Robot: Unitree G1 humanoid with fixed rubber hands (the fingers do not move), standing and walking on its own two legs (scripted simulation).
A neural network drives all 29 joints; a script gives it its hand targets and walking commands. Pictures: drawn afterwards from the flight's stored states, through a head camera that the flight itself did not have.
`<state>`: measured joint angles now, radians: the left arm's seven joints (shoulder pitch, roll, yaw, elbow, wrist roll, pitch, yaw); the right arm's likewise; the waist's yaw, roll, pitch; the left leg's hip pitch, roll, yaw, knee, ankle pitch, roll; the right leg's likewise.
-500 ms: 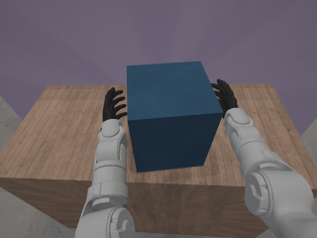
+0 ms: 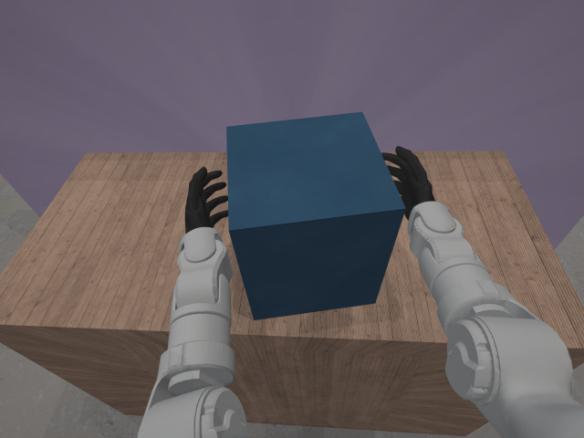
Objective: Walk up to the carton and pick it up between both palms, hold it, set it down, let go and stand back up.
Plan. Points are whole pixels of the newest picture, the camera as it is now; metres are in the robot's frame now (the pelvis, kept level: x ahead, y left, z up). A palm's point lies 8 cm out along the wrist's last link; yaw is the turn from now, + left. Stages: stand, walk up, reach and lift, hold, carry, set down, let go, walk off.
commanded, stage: set down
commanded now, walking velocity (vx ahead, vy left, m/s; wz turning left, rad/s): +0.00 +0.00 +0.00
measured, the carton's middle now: (305, 220) +0.45 +0.02 +0.03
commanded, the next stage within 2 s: none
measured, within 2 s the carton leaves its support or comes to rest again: rests again in 0.70 s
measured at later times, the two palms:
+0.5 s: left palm (200, 229) +0.38 +0.16 +0.10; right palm (414, 202) +0.43 -0.14 +0.09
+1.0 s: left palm (215, 254) +0.37 +0.15 +0.05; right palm (424, 210) +0.44 -0.16 +0.07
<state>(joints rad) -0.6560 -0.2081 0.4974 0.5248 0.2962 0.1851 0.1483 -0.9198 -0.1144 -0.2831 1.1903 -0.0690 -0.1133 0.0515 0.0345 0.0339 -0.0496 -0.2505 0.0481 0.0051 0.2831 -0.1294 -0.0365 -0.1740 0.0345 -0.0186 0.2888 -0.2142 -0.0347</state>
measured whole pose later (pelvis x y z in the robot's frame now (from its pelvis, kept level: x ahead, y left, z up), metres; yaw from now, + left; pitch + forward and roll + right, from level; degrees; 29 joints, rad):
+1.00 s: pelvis -0.02 +0.00 -0.01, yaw -1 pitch +12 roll +0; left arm -0.69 -0.16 0.32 0.69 0.18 0.07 0.32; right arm -1.02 -0.29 0.03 1.30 0.17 -0.11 0.08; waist 0.07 0.03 -0.05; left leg -0.46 0.06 0.01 0.39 -0.14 -0.04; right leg -0.39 0.04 -0.02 0.40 -0.22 -0.04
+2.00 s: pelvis -0.07 +0.01 -0.01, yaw -1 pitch +12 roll -1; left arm -0.53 -0.14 0.19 0.52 0.10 0.14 0.30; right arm -0.71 -0.54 0.16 1.01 0.33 -0.17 0.21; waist 0.09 0.07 -0.07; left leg -0.55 0.07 0.01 0.42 -0.08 -0.04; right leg -0.48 0.05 -0.02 0.43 -0.16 -0.04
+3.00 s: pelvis -0.07 +0.00 -0.01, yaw -1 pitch +9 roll +0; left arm 0.04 -0.13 -0.01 -0.12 0.10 0.23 0.30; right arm -0.10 -0.60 0.06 0.56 0.34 -0.21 0.30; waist 0.09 -0.02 -0.07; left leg -0.48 0.07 0.01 0.37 -0.06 -0.04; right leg -0.43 0.05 -0.02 0.42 -0.16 -0.04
